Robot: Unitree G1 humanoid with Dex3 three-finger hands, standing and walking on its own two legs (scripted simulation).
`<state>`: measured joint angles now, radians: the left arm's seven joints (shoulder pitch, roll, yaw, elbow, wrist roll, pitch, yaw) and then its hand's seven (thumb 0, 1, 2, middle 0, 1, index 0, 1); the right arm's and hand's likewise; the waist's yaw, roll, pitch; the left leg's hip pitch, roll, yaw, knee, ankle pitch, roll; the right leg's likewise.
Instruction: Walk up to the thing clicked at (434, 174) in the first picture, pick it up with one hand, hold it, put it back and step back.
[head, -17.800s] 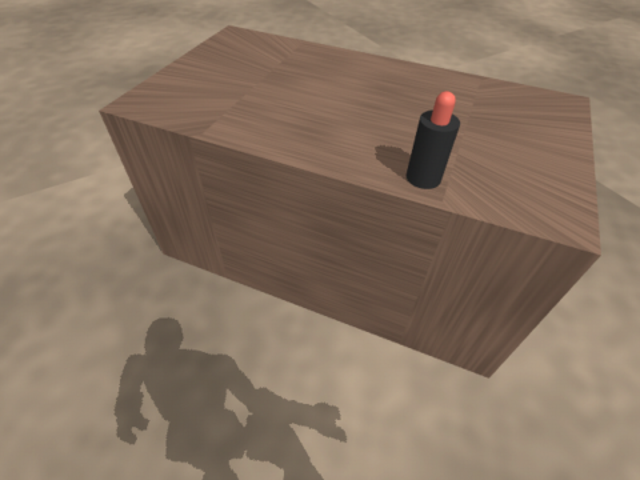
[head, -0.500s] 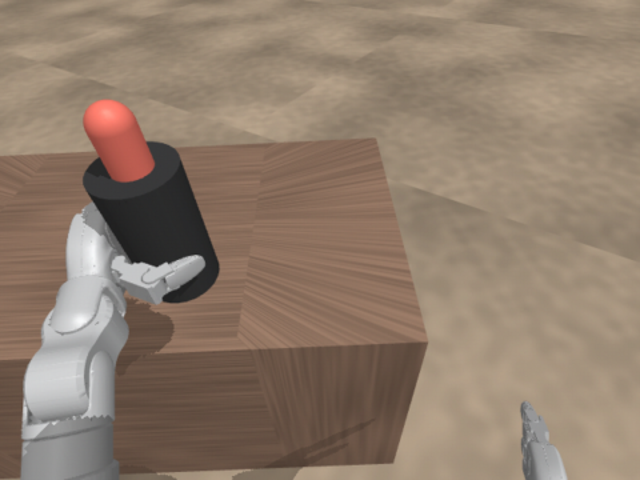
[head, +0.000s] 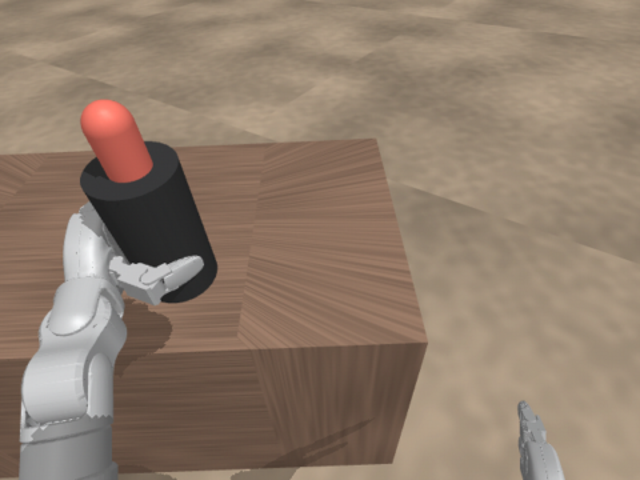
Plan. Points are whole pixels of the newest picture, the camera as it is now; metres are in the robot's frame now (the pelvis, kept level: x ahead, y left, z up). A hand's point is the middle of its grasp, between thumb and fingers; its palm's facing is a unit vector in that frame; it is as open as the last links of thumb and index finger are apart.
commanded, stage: hold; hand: left
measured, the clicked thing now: (149, 206) +0.33 +0.17 +0.24
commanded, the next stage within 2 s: crouch in 0.78 s
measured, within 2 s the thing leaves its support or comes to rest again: neither
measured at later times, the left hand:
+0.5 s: hand (161, 244) +0.33 +0.18 +0.19, palm faces +0.19 -0.98 -0.02, open 11.5 cm
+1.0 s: hand (166, 243) +0.33 +0.17 +0.18, palm faces +0.19 -0.98 +0.00, open 11.5 cm
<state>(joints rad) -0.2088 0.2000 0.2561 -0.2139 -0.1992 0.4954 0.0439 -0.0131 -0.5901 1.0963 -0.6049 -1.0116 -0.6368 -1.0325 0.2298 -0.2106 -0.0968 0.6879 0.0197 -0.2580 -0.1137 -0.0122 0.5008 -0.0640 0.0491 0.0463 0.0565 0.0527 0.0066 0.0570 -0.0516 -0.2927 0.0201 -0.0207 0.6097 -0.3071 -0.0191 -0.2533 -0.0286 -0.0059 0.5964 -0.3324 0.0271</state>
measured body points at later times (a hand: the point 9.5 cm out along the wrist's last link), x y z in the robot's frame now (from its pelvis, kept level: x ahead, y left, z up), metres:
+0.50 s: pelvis +0.00 +0.00 +0.00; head -0.01 -0.02 +0.45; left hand +0.31 +0.23 +0.19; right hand +0.17 -0.26 -0.08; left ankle +0.01 +0.13 -0.73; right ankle -0.01 -0.14 -0.73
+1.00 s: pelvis +0.00 +0.00 +0.00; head -0.01 -0.02 +0.45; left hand +0.32 +0.23 +0.19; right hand +0.17 -0.26 -0.08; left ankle +0.01 +0.13 -0.73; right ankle -0.01 -0.14 -0.73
